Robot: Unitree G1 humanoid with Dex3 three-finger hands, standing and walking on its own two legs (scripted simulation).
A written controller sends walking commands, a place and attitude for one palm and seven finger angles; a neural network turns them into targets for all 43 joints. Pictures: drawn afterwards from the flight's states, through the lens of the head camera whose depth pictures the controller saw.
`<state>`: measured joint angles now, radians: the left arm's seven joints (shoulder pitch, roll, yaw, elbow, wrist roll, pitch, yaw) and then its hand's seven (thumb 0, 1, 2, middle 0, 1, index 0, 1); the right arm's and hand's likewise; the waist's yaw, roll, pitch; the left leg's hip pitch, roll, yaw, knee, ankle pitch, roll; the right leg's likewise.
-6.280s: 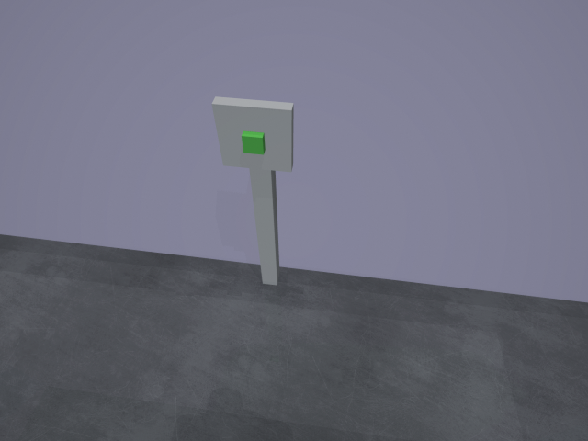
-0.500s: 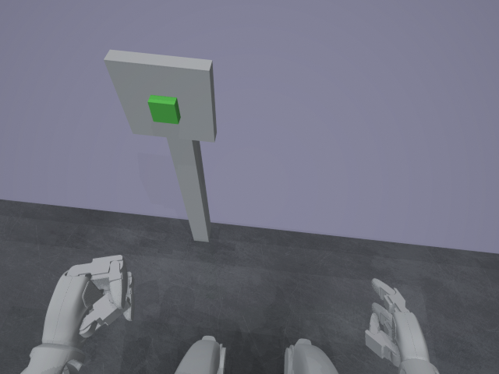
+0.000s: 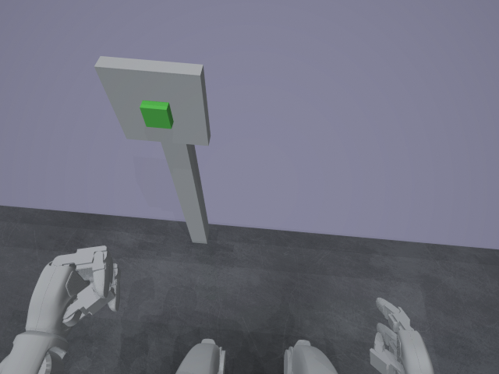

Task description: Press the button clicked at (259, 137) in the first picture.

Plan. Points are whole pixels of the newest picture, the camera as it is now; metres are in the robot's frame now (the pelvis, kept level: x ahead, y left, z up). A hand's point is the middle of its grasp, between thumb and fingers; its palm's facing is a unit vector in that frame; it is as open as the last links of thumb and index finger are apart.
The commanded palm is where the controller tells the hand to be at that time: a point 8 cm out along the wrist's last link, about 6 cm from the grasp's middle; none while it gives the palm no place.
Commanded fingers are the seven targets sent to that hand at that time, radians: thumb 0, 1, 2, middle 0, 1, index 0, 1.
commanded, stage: raise the hand and make a fist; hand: left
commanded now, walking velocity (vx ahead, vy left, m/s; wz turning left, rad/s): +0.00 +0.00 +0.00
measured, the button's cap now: (157, 113) +0.56 +0.21 +0.05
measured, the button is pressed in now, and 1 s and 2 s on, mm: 0 0 0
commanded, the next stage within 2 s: aim a knuckle at the button in 0.26 s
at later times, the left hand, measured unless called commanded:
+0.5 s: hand (116, 290) +0.23 +0.20 +0.04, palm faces -0.02 -1.00 -0.07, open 3.1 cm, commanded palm +0.22 +0.25 +0.04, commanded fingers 0.00 0.90 0.90 -1.30 -1.50 -1.30 -1.50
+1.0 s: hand (137, 220) +0.34 +0.20 +0.03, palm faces -0.03 -1.00 -0.04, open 3.1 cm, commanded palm +0.33 +0.25 +0.03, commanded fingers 0.00 0.90 0.90 -1.30 -1.50 -1.30 -1.50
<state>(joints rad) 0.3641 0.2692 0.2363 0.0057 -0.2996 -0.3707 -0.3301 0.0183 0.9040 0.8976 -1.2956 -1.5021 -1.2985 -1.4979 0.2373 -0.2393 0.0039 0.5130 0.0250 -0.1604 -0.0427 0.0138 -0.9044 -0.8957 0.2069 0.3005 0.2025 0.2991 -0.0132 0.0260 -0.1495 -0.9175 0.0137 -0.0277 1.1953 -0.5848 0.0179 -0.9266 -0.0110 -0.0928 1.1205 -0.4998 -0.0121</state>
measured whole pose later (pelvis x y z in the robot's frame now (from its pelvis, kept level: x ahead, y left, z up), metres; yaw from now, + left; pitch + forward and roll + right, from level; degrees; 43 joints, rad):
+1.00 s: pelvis -0.01 +0.00 +0.00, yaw -1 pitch +20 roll -2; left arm -0.16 0.31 0.29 0.45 -0.25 -0.39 -0.32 0.02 0.90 0.90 -1.30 -1.50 -1.30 -1.50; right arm 0.26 -0.27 0.02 0.58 0.02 -0.13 -0.04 0.01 -0.91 -0.90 0.21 0.30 0.20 0.30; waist -0.05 0.02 -0.14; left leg -0.98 0.02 -0.01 1.20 -0.56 0.01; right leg -1.00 -0.01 -0.07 1.14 -0.48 -0.02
